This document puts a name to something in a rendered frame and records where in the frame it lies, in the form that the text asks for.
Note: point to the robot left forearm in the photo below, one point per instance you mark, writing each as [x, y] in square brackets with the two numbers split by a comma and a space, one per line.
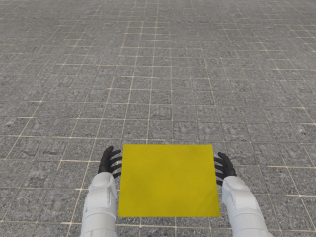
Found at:
[99, 211]

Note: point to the carton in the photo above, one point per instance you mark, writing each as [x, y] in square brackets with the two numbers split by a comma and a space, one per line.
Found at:
[168, 180]

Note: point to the robot right hand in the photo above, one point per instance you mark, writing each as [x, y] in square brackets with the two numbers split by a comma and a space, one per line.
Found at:
[226, 168]

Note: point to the robot left hand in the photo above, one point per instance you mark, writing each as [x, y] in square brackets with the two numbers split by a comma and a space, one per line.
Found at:
[106, 162]

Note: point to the robot right forearm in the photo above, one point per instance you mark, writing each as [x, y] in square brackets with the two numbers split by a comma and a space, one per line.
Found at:
[244, 213]

